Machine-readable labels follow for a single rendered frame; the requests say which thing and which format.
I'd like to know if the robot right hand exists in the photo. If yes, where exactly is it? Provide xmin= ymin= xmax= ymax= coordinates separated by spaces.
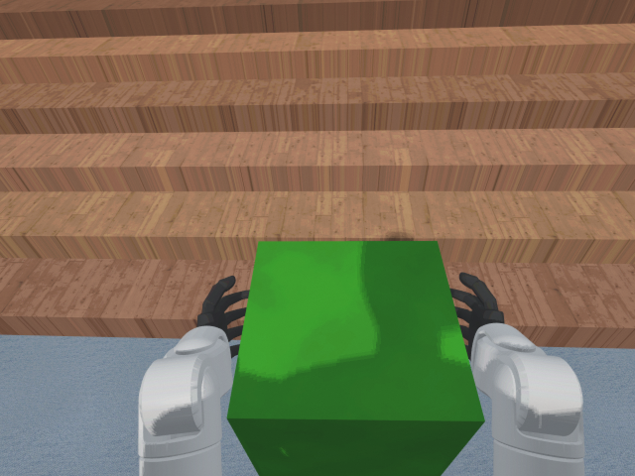
xmin=450 ymin=273 xmax=505 ymax=362

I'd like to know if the carton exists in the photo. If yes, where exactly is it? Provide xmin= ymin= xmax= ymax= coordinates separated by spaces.
xmin=227 ymin=241 xmax=485 ymax=476

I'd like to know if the right robot forearm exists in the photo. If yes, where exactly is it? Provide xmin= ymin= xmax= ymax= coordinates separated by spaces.
xmin=471 ymin=323 xmax=585 ymax=476

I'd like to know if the robot left hand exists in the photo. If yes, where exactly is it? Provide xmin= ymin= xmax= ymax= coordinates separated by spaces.
xmin=197 ymin=276 xmax=250 ymax=358

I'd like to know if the left robot forearm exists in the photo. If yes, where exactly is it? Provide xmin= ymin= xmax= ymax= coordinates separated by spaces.
xmin=138 ymin=326 xmax=233 ymax=476

